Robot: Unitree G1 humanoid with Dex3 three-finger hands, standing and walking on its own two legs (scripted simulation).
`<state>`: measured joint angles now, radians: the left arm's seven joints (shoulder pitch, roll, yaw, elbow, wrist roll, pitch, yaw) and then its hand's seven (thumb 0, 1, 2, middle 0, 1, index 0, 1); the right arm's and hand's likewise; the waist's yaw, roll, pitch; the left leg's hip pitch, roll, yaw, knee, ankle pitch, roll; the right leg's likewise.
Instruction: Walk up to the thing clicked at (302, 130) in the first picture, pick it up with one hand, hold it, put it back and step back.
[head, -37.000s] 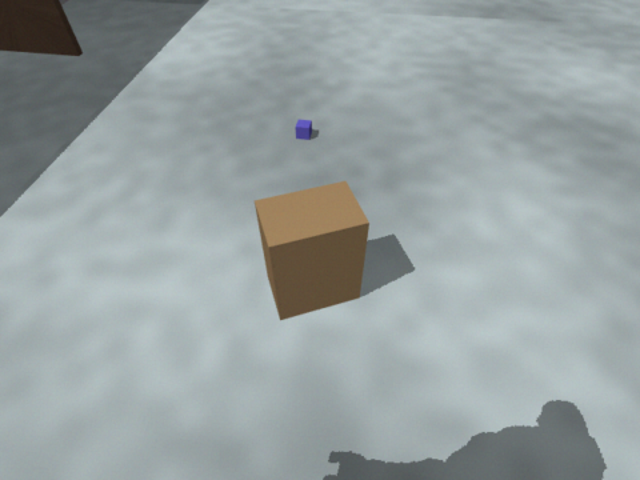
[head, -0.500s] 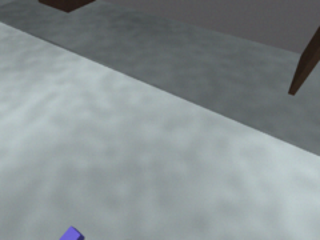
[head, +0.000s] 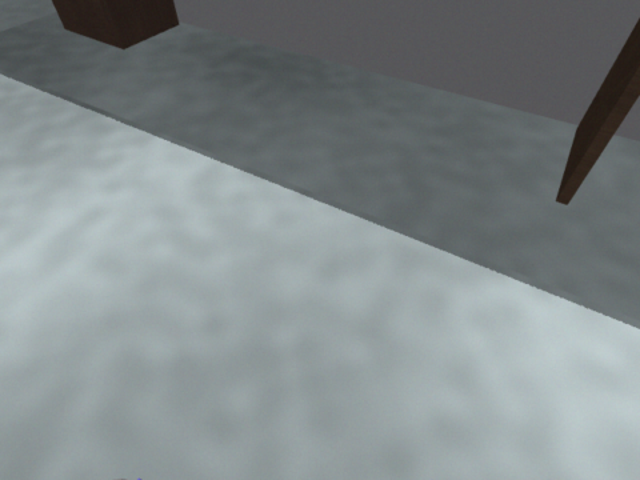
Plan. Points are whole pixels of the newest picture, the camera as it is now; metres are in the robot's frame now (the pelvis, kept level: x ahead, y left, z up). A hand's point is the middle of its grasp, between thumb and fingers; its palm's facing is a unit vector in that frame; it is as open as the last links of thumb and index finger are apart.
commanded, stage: stand
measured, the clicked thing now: out of the picture +0.21 +0.47 -0.74
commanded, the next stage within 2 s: none
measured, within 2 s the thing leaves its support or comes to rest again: neither
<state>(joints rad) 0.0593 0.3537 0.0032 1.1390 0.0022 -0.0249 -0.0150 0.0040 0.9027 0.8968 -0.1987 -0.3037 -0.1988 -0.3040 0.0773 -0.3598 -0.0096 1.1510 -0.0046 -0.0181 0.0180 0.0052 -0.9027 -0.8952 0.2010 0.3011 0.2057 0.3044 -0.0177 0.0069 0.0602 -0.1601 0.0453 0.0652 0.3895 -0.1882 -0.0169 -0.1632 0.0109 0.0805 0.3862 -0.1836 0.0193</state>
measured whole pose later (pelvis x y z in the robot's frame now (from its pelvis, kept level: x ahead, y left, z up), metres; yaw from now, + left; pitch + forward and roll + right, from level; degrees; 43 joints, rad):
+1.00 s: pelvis +0.02 +0.01 +0.00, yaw +2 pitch -2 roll +0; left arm 0.09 0.34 0.01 1.14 0.01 -0.02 -0.01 0.00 0.90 0.90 -0.20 -0.30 -0.20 -0.30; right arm 0.08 -0.35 -0.01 1.14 -0.01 -0.01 0.01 0.00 -0.90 -0.90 0.20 0.30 0.21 0.30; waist -0.01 0.00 0.05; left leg -0.12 0.03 0.04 0.33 -0.18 -0.01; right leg -0.10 -0.01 0.05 0.31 -0.18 0.03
